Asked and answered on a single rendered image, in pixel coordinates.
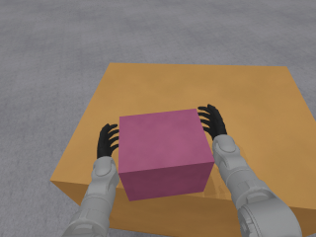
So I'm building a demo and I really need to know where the pedestal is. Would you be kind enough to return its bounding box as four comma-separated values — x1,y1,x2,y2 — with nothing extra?
50,62,316,237

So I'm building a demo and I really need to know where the robot left hand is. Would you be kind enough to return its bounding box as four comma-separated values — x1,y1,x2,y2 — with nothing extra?
97,123,119,159

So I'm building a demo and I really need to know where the carton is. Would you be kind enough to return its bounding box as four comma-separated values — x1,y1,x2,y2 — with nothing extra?
118,109,215,201

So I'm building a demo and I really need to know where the right robot upper arm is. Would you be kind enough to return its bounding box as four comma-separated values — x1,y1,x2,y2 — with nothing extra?
237,197,302,237

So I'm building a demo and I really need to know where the robot right hand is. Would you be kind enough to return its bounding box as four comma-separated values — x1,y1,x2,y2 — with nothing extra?
197,104,227,141

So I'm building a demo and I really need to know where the right robot forearm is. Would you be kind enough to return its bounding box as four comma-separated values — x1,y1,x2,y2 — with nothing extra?
211,134,302,237

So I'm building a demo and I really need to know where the left robot forearm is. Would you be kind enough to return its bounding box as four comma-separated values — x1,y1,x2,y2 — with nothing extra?
59,156,119,237

